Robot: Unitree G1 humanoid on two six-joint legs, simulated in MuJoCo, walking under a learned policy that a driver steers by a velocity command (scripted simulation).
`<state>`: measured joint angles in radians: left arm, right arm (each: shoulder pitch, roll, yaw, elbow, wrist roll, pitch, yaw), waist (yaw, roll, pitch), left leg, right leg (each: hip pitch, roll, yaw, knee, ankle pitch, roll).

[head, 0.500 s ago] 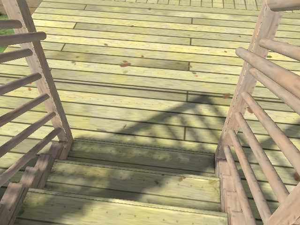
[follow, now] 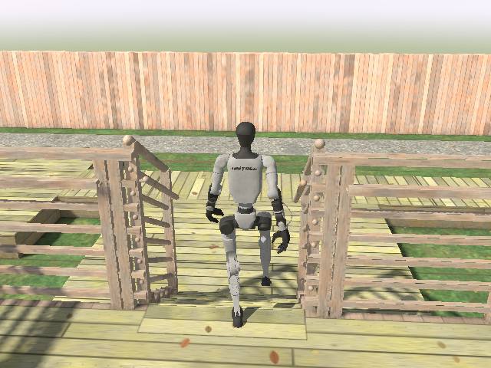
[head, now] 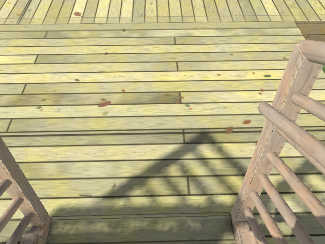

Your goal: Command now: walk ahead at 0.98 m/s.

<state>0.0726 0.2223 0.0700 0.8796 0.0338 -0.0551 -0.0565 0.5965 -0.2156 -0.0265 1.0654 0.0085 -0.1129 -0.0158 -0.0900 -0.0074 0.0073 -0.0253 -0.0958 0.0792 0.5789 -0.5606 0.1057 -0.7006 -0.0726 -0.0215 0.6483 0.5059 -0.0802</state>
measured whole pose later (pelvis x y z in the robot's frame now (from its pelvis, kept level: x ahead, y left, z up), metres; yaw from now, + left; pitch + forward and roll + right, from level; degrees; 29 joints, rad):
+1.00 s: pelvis +0.88 +0.05 -0.54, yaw -2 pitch -1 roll -3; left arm 0.50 0.20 0.03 1.11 0.01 -0.13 0.02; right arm 0.16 -0.24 -0.05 1.01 -0.04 -0.09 0.03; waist 0.01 0.04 0.00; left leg -0.71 0.09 -0.10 0.91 0.23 0.05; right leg -0.16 0.11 -0.10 0.90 -0.73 -0.08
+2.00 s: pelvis +1.45 +0.10 -0.64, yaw -1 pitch +0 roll -1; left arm 0.17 0.21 0.04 1.02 0.00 -0.03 0.02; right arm 0.16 -0.21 -0.03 1.08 0.01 -0.02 -0.04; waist 0.01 0.00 0.02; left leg -0.24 0.01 -0.03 0.52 -0.29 -0.01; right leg -0.27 0.02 -0.01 0.49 -0.23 -0.01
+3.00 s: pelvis +1.58 +0.04 -0.64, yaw -1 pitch +2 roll +0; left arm 0.43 0.19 0.05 1.06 0.04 -0.09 -0.01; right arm 0.15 -0.24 -0.07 0.93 -0.05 -0.07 0.06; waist 0.04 0.04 -0.04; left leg -0.60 0.07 0.00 1.14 -0.19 0.07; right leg -0.11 0.03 -0.06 0.36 -0.29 -0.05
